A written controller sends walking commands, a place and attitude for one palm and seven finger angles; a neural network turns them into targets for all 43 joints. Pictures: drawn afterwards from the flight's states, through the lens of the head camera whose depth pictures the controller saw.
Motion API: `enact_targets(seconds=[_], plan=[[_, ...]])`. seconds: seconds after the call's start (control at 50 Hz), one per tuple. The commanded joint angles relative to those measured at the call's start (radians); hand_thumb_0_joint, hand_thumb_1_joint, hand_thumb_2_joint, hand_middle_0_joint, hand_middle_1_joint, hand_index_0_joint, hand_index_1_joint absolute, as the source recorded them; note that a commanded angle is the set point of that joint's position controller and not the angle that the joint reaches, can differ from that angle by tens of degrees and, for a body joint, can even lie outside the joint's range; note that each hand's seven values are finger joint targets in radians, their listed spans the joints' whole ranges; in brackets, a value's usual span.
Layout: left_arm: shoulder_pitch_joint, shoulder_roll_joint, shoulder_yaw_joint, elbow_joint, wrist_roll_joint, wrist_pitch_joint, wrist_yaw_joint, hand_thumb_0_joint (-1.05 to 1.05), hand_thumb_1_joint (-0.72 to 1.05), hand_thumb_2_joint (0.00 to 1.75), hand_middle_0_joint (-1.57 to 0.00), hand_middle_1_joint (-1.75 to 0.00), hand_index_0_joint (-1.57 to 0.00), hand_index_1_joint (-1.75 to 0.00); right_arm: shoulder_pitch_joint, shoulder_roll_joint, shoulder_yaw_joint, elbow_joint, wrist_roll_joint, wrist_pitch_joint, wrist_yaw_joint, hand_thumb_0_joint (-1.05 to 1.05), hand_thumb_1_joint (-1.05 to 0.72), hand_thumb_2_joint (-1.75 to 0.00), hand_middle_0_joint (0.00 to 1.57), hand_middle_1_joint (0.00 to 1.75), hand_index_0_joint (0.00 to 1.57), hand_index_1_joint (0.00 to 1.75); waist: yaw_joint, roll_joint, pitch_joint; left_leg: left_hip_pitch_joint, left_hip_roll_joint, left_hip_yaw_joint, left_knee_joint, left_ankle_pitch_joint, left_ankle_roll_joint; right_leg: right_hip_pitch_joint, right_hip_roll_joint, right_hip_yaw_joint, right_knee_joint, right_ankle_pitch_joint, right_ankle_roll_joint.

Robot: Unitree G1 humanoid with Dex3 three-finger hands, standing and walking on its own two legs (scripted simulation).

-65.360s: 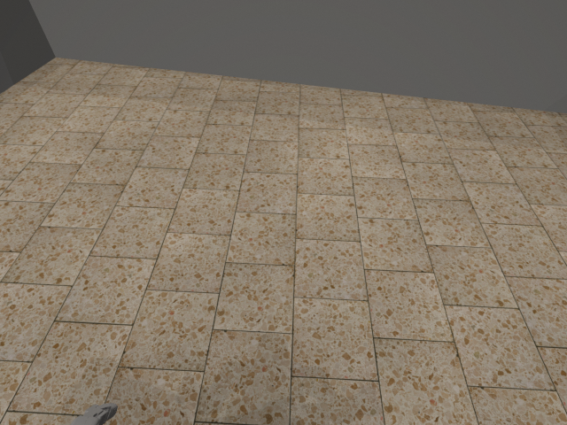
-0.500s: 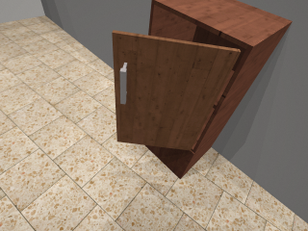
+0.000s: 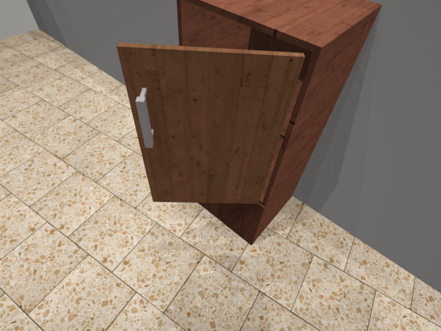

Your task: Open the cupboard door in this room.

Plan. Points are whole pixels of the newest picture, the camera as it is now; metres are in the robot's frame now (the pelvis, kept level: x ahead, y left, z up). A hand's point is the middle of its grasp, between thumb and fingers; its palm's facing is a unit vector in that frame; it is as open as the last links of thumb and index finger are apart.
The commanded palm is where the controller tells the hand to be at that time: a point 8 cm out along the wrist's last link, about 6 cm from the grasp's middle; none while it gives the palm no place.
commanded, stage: come to a stop and stand still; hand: left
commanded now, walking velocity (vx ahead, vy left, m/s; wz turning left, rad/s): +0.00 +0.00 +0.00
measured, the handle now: (146, 119) +0.59 +0.19 +0.03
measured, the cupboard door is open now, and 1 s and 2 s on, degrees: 41 41 41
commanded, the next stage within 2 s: look again from close up in 0.48 s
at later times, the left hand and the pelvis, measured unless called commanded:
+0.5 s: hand out of the picture -0.03 +0.10 -0.18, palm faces +0.06 -0.99 -0.12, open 7.4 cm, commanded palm none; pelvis +0.00 -0.04 +0.00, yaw +0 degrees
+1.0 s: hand out of the picture +0.03 +0.17 -0.18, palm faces +0.02 -0.97 -0.24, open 7.4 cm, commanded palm none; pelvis +0.01 -0.02 -0.01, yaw +1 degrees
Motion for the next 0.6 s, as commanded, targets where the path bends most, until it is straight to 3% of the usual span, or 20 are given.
enact_targets(seconds=[0.0, 0.02, 0.04, 0.06, 0.08, 0.12, 0.36, 0.54, 0.56, 0.58], plan=[[0.110, 0.077, -0.008, 0.018, -0.006, -0.045, 0.014, 0.00, 0.90, 0.90, -0.20, -0.30, -0.20, -0.30, 0.013, -0.044, -0.001, -0.039, 0.013, -0.013, 0.005, 0.00, -0.90, -0.90, 0.20, 0.30, 0.20, 0.30, 0.043, -0.092, 0.064, -0.114, 0.047, -0.070, 0.017, -0.156, -0.050, 0.029, -0.184, 0.189, -0.230, -0.050, -0.098], [0.082, 0.086, -0.012, 0.010, -0.007, -0.045, 0.014, 0.00, 0.90, 0.90, -0.20, -0.30, -0.20, -0.30, 0.021, -0.040, 0.003, -0.035, 0.008, -0.010, 0.009, 0.00, -0.90, -0.90, 0.20, 0.30, 0.20, 0.30, 0.024, -0.050, 0.090, -0.046, 0.045, -0.071, 0.022, -0.111, -0.047, -0.065, -0.199, 0.194, -0.249, -0.105, -0.114], [0.071, 0.075, -0.018, 0.016, -0.006, -0.051, 0.012, 0.00, 0.90, 0.90, -0.20, -0.30, -0.20, -0.30, 0.028, -0.036, 0.006, -0.022, 0.005, -0.014, 0.013, 0.00, -0.90, -0.90, 0.20, 0.30, 0.20, 0.30, 0.017, -0.024, 0.085, 0.013, 0.043, -0.070, 0.010, -0.030, -0.047, -0.102, -0.157, 0.162, -0.214, -0.042, -0.109], [0.075, 0.058, -0.021, 0.024, -0.009, -0.060, 0.011, 0.00, 0.90, 0.90, -0.20, -0.30, -0.20, -0.30, 0.030, -0.048, 0.004, -0.012, 0.002, -0.010, 0.011, 0.00, -0.90, -0.90, 0.20, 0.30, 0.20, 0.30, 0.019, -0.102, 0.067, 0.037, 0.057, -0.073, 0.016, -0.003, -0.049, -0.090, -0.104, 0.136, -0.194, 0.018, -0.092], [0.074, 0.042, -0.026, 0.026, -0.011, -0.061, 0.012, 0.00, 0.90, 0.90, -0.20, -0.30, -0.20, -0.30, 0.030, -0.070, -0.001, -0.010, 0.004, -0.009, 0.010, 0.00, -0.90, -0.90, 0.20, 0.30, 0.20, 0.30, 0.021, -0.111, 0.076, 0.043, 0.070, -0.077, 0.005, 0.010, -0.049, -0.084, -0.090, 0.107, -0.182, 0.040, -0.079], [0.088, 0.035, -0.032, 0.030, -0.010, -0.058, 0.012, 0.00, 0.90, 0.90, -0.20, -0.30, -0.20, -0.30, 0.010, -0.087, -0.001, -0.010, 0.009, -0.011, 0.009, 0.00, -0.90, -0.90, 0.20, 0.30, 0.20, 0.30, 0.030, -0.065, 0.096, 0.040, 0.082, -0.091, -0.022, 0.029, -0.044, -0.076, -0.064, 0.091, -0.167, 0.047, -0.060], [0.157, 0.030, -0.032, 0.051, -0.006, -0.068, 0.016, 0.00, 0.90, 0.90, -0.20, -0.30, -0.20, -0.30, -0.093, -0.103, 0.004, -0.023, 0.015, -0.009, 0.007, 0.00, -0.90, -0.90, 0.20, 0.30, 0.20, 0.30, 0.042, 0.019, 0.061, 0.101, 0.092, -0.083, -0.039, 0.060, -0.047, -0.038, -0.057, 0.096, -0.169, 0.144, -0.050], [0.185, 0.021, -0.034, 0.068, -0.003, -0.069, 0.016, 0.00, 0.90, 0.90, -0.20, -0.30, -0.20, -0.30, -0.119, -0.116, 0.008, -0.029, 0.016, -0.011, 0.004, 0.00, -0.90, -0.90, 0.20, 0.30, 0.20, 0.30, 0.047, 0.028, 0.067, 0.107, 0.095, -0.088, -0.057, 0.053, -0.048, -0.025, -0.052, 0.091, -0.184, 0.127, -0.049], [0.232, 0.062, -0.035, 0.096, 0.015, -0.096, 0.049, 0.00, 0.90, 0.90, -0.20, -0.30, -0.20, -0.30, -0.214, -0.153, 0.011, -0.106, 0.020, -0.039, 0.017, 0.00, -0.90, -0.90, 0.20, 0.30, 0.20, 0.30, 0.085, 0.025, 0.077, 0.012, 0.097, -0.065, 0.171, 0.088, -0.065, -0.026, -0.112, 0.149, -0.157, 0.517, -0.029], [0.170, 0.106, -0.029, 0.039, 0.005, -0.102, 0.042, 0.00, 0.90, 0.90, -0.20, -0.30, -0.20, -0.30, -0.143, -0.099, 0.014, -0.136, 0.017, -0.027, 0.022, 0.00, -0.90, -0.90, 0.20, 0.30, 0.20, 0.30, 0.018, 0.017, -0.011, 0.018, 0.054, -0.084, 0.137, -0.124, -0.053, -0.001, -0.145, 0.166, -0.145, 0.332, -0.070]])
